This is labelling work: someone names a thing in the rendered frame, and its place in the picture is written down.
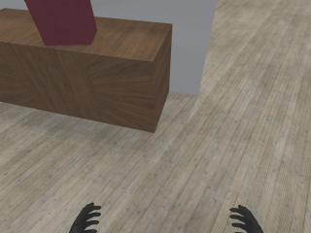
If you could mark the pedestal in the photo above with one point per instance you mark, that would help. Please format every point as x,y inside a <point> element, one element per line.
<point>122,78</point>

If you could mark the carton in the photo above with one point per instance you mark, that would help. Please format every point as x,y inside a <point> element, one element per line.
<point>63,22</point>

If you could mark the left robot hand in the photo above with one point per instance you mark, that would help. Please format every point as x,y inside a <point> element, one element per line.
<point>81,223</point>

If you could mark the right robot hand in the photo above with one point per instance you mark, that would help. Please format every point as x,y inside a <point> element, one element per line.
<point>251,224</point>

